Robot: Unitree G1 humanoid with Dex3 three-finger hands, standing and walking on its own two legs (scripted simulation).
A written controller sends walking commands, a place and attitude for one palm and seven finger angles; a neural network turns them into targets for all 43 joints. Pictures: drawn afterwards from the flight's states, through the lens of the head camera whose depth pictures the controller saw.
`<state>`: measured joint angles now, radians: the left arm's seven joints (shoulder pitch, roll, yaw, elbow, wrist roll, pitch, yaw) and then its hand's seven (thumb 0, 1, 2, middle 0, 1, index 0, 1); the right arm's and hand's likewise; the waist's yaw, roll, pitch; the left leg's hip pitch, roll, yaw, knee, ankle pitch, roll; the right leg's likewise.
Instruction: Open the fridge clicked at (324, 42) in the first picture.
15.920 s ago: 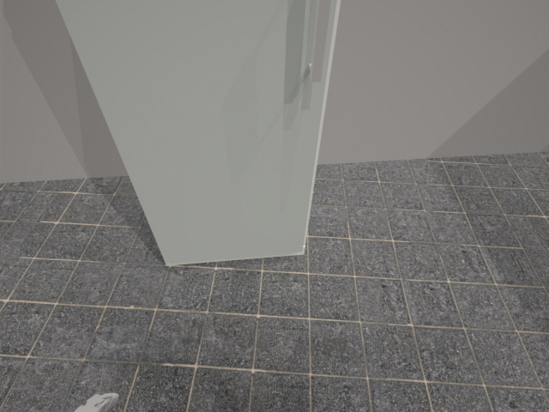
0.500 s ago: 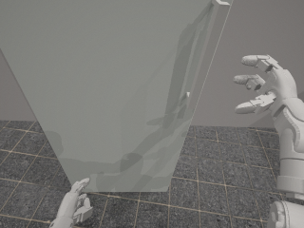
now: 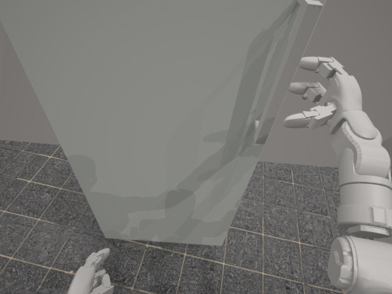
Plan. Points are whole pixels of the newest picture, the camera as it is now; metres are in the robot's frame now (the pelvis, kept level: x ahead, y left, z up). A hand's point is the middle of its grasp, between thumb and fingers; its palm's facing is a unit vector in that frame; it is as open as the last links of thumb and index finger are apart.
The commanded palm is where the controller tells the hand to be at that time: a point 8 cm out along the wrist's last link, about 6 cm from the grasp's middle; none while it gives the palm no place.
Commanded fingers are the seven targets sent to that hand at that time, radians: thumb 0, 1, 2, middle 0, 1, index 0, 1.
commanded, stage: move the hooked fingers beside the handle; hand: right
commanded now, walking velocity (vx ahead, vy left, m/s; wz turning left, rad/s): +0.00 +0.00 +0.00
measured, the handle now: (277, 81) +0.46 -0.11 +0.24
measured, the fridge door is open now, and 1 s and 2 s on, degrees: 0 0 0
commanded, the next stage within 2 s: feel for the door with the fingertips in 1.16 s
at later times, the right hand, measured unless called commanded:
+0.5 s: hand (300, 102) +0.41 -0.14 +0.23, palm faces +0.00 +1.00 -0.04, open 14.0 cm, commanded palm +0.38 -0.21 +0.24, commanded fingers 0.00 0.50 -0.30 0.30 1.20 0.30 1.20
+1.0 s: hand (313, 106) +0.39 -0.16 +0.24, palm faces +0.01 +1.00 -0.03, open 14.0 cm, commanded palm +0.37 -0.22 +0.23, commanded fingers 0.00 0.50 -0.30 0.30 1.20 0.30 1.20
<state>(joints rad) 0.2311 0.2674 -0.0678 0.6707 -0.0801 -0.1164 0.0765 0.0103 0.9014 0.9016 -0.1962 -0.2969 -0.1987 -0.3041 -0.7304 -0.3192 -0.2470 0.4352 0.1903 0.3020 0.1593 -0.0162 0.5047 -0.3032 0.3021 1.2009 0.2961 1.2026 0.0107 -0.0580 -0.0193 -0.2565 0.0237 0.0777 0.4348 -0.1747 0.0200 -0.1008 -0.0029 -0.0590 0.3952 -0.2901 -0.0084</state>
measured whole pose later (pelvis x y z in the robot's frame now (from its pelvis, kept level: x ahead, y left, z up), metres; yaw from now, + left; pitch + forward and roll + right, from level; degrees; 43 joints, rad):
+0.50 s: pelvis +0.00 +0.00 +0.00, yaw -1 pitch -1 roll +0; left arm 0.15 0.25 -0.08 0.64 -0.08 -0.08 0.08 0.01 0.90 0.90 -0.20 -0.30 -0.20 -0.30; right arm -0.73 -0.28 -0.20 0.42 0.18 0.38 0.12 -0.02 0.51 -0.30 0.30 1.20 0.30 1.20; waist -0.01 -0.06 -0.02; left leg -0.24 0.03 0.09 0.44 -0.18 0.02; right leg -0.09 0.00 -0.04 0.40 -0.29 -0.01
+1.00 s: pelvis -0.01 +0.00 +0.00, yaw +0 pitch -2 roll +0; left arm 0.20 0.27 -0.07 0.65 -0.08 -0.08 0.08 0.01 0.90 0.90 -0.20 -0.30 -0.20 -0.30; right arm -0.65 -0.31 -0.23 0.34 0.19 0.35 0.14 -0.02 0.51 -0.30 0.30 1.20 0.30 1.20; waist -0.01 -0.05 -0.02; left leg -0.21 0.02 0.08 0.41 -0.16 0.02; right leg -0.06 -0.01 -0.06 0.38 -0.28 -0.01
